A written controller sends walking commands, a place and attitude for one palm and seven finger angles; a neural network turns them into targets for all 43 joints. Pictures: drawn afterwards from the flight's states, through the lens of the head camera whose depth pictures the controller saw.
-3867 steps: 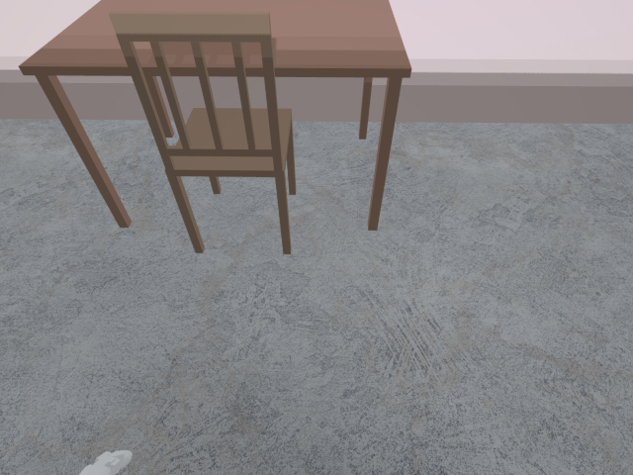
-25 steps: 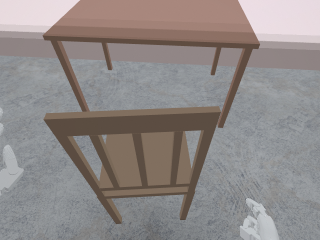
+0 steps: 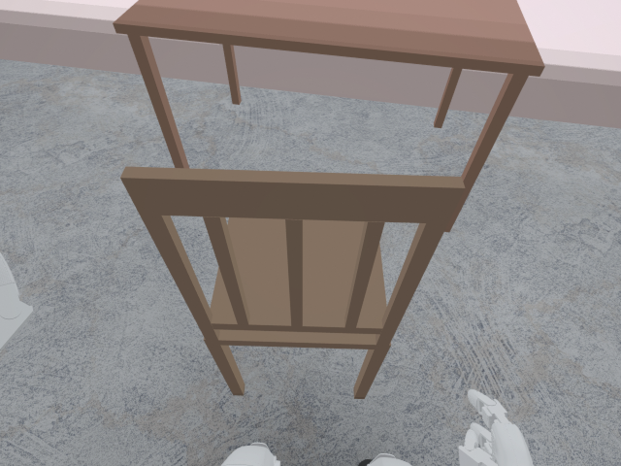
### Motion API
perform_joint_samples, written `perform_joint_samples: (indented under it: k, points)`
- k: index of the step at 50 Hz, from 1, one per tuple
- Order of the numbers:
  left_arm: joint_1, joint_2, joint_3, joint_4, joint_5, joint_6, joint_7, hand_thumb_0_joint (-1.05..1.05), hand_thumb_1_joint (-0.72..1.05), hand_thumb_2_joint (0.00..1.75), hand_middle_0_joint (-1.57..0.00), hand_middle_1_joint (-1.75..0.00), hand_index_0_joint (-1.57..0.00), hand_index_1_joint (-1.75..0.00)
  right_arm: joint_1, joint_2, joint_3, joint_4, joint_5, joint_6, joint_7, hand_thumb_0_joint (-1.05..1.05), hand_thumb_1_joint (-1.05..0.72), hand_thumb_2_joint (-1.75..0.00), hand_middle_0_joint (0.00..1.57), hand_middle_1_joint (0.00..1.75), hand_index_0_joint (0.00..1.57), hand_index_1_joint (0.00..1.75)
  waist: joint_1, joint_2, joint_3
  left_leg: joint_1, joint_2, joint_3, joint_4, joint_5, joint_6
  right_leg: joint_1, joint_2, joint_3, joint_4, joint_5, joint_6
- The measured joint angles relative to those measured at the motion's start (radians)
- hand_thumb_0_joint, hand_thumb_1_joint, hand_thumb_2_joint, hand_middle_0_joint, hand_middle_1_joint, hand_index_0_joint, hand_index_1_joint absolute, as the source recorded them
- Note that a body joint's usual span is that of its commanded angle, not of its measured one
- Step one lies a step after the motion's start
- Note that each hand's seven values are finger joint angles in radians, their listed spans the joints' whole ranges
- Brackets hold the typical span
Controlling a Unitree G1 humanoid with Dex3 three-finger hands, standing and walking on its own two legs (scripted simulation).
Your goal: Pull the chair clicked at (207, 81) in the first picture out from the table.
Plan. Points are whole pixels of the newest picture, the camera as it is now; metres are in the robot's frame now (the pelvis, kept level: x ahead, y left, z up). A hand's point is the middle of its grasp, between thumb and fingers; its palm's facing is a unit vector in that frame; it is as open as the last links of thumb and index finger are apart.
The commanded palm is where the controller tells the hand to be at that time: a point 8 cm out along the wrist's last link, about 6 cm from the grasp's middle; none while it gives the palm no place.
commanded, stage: step back with the hand held close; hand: left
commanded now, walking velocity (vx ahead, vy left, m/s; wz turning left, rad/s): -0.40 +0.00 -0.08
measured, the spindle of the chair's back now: (296, 279) +0.40 +0.06 -0.06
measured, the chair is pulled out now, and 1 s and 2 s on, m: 0.60 0.60 0.60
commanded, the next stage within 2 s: stop stepping back and stand still in 0.52 s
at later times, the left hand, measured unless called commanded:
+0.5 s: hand (57, 340) +0.18 +0.23 +0.18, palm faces +0.27 -0.75 -0.60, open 7.4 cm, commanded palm +0.12 +0.27 +0.20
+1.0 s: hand out of the picture +0.08 +0.21 +0.17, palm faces +0.39 -0.80 -0.45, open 7.4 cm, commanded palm +0.03 +0.24 +0.20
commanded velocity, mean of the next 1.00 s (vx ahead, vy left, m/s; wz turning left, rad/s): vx -0.17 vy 0.03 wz -0.02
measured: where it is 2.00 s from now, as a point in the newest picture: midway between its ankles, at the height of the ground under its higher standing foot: outside the picture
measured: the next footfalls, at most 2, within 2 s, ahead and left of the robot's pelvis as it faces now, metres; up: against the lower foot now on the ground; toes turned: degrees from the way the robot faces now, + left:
right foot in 0.26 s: -0.03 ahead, -0.15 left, +0.00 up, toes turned -5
left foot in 0.54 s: -0.01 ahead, +0.10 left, +0.00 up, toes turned -2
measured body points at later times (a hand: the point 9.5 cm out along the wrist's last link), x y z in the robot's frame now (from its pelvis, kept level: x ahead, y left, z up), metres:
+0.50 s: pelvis -0.04 -0.02 +0.02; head +0.02 -0.02 +0.47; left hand +0.16 +0.26 +0.21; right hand +0.11 -0.28 -0.07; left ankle -0.05 +0.10 -0.69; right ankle -0.07 -0.15 -0.72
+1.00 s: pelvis -0.13 -0.04 +0.02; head -0.16 -0.05 +0.47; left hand +0.05 +0.25 +0.19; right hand -0.04 -0.31 -0.08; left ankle -0.14 +0.07 -0.69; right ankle -0.10 -0.18 -0.72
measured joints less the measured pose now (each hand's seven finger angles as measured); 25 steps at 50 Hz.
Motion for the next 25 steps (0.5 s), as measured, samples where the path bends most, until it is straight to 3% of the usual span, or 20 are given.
perform_joint_samples:
  k: [3,7,10,13,16,17,21,23,25]
  points:
    - [0.0,0.025,0.021,0.002,0.0,-0.014,-0.005,0.02,0.88,0.89,-0.21,-0.3,-0.21,-0.31,-0.013,0.004,-0.002,-0.013,0.001,-0.005,-0.007,0.01,-0.91,-0.9,0.2,0.3,0.21,0.3,-0.01,-0.001,0.01,0.005,0.017,0.005,-0.042,0.172,-0.002,-0.022,0.017,0.007,0.065,-0.109,-0.001]
    - [0.004,0.044,0.048,0.022,-0.013,-0.02,-0.013,0.02,0.88,0.89,-0.21,-0.3,-0.21,-0.31,-0.009,0.043,-0.012,-0.022,0.006,-0.035,-0.006,0.01,-0.91,-0.9,0.2,0.3,0.21,0.3,-0.025,0.007,-0.001,-0.004,0.042,-0.017,-0.064,0.163,-0.012,-0.01,0.066,0.02,0.278,-0.284,-0.008]
    - [0.019,0.038,0.055,-0.003,-0.024,-0.032,-0.022,0.02,0.88,0.89,-0.21,-0.3,-0.21,-0.31,-0.008,0.061,-0.007,-0.018,0.0,-0.067,0.012,0.01,-0.91,-0.9,0.2,0.3,0.21,0.3,-0.004,-0.004,-0.01,-0.007,0.064,-0.001,-0.106,0.191,-0.026,0.083,0.061,0.003,0.187,-0.287,-0.012]
    - [0.022,0.046,0.054,-0.03,-0.028,-0.051,-0.037,0.02,0.89,0.89,-0.21,-0.3,-0.2,-0.3,-0.026,0.062,0.003,-0.012,-0.011,-0.091,0.025,0.01,-0.91,-0.9,0.2,0.3,0.21,0.3,0.014,-0.012,-0.001,-0.032,0.083,0.018,-0.104,0.203,-0.042,0.201,0.051,0.005,-0.029,-0.21,-0.014]
    - [-0.01,0.033,0.017,-0.021,-0.01,-0.075,-0.063,0.02,0.89,0.89,-0.21,-0.3,-0.21,-0.3,-0.06,0.032,-0.002,0.009,-0.013,-0.089,0.03,0.01,-0.91,-0.9,0.2,0.3,0.21,0.3,0.002,0.073,0.05,-0.044,0.135,-0.029,-0.099,0.221,-0.042,0.248,0.114,-0.03,-0.13,-0.157,-0.018]
    - [-0.004,0.041,0.01,-0.023,-0.007,-0.082,-0.07,0.02,0.88,0.89,-0.21,-0.3,-0.21,-0.3,-0.061,0.029,-0.005,0.013,-0.009,-0.079,0.033,0.01,-0.91,-0.9,0.2,0.3,0.21,0.3,0.001,0.071,0.051,-0.05,0.123,-0.036,-0.065,0.197,-0.039,0.242,0.113,-0.028,-0.133,-0.14,-0.022]
    - [0.072,0.065,0.023,-0.002,0.0,-0.103,-0.076,0.01,0.88,0.89,-0.21,-0.3,-0.21,-0.31,-0.046,0.029,-0.024,0.017,0.013,-0.026,0.02,0.01,-0.91,-0.9,0.2,0.3,0.21,0.3,-0.012,-0.012,0.006,-0.075,-0.007,-0.021,0.238,-0.077,-0.031,0.201,0.045,0.023,-0.13,-0.124,-0.025]
    - [0.109,0.07,0.042,0.029,0.003,-0.09,-0.062,0.01,0.88,0.89,-0.21,-0.3,-0.21,-0.31,-0.044,0.024,-0.024,0.004,0.016,-0.002,0.0,0.01,-0.91,-0.9,0.2,0.3,0.21,0.3,-0.035,-0.033,-0.014,-0.032,-0.028,0.003,0.204,-0.114,-0.031,0.189,0.026,0.035,-0.142,-0.109,-0.021]
    - [0.121,0.074,0.054,0.05,-0.002,-0.075,-0.048,0.01,0.88,0.89,-0.21,-0.3,-0.21,-0.31,-0.046,0.012,-0.021,-0.016,0.019,0.008,-0.016,0.01,-0.91,-0.9,0.2,0.3,0.21,0.3,-0.056,-0.036,-0.014,0.049,-0.026,0.019,0.011,-0.028,-0.029,0.169,0.02,0.032,-0.119,-0.105,-0.014]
